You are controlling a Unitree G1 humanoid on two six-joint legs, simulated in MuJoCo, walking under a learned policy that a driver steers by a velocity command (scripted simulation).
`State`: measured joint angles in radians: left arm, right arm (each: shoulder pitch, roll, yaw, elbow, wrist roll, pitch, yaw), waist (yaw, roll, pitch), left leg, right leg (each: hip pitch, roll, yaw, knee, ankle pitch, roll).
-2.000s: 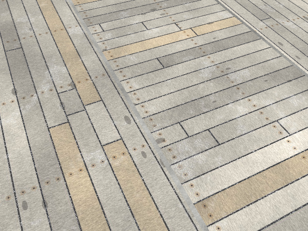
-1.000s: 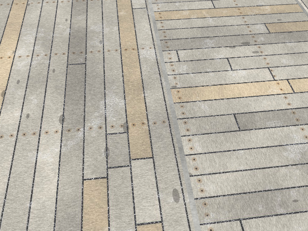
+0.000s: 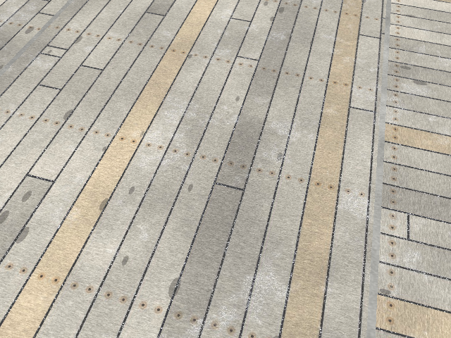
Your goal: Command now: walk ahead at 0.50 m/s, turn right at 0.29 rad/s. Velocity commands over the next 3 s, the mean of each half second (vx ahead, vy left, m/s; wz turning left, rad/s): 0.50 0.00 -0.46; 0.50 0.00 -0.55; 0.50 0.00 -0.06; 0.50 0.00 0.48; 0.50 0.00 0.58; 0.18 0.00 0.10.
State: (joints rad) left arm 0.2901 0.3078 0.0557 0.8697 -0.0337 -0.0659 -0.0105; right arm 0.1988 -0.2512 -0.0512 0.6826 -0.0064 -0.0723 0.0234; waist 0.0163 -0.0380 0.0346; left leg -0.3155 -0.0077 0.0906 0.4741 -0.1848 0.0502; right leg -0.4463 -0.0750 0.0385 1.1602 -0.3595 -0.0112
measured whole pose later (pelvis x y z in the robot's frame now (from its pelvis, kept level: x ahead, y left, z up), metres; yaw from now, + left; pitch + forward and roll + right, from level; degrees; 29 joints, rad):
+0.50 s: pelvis +0.26 -0.08 -0.01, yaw -17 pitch +1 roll +1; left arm 0.16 0.30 0.08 0.73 -0.02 -0.05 -0.04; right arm 0.25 -0.28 -0.06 0.80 0.02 -0.09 -0.01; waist 0.00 0.00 0.07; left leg -0.29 0.05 0.00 1.20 -0.46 -0.01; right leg -0.43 0.07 -0.04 0.60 -0.17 -0.10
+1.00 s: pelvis +0.55 -0.13 -0.01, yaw -33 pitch +2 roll +1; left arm 0.33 0.29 0.06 0.75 -0.02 -0.03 0.02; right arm 0.15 -0.27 -0.06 0.72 0.00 -0.12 0.03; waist 0.02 -0.03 0.01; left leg -0.37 -0.04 0.01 0.50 -0.17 0.02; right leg -0.35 0.06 0.14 1.15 -0.44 -0.03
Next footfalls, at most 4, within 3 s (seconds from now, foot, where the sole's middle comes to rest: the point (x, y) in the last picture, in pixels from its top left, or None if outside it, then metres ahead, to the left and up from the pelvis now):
0.40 right None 0.35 -0.17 -0.77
0.88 left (258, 266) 0.69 -0.09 -0.77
1.38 right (368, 252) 0.76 -0.45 -0.77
1.92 left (328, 164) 1.13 -0.37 -0.77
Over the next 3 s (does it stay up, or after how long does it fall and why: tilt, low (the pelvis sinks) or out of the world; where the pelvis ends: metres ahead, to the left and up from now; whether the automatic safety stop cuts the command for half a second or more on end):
stays up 1.39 -0.48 0.00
